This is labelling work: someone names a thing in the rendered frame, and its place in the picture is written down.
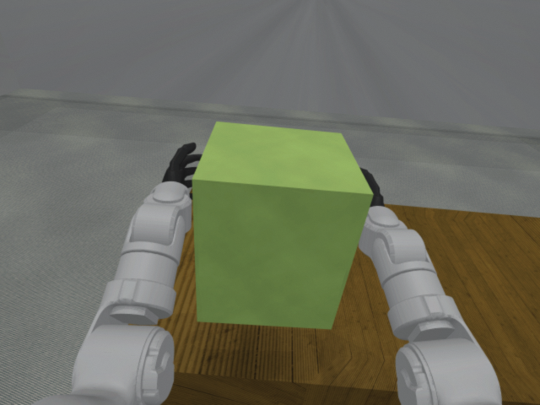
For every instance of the carton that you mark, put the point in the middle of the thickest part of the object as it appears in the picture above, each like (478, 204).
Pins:
(277, 215)

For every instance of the robot left forearm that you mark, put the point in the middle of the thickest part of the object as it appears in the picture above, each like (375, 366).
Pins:
(143, 289)

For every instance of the left robot hand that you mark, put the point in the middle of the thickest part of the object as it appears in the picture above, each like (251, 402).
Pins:
(177, 171)

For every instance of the right robot hand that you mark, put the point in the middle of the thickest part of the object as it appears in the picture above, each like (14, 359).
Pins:
(377, 199)

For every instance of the robot right upper arm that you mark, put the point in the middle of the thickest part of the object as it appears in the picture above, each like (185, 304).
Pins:
(445, 372)

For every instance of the robot right forearm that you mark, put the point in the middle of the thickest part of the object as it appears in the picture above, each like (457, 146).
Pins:
(419, 308)

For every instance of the robot left upper arm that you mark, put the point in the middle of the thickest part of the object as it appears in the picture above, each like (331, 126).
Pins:
(121, 365)

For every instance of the pedestal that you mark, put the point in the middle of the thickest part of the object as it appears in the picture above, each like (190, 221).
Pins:
(488, 263)

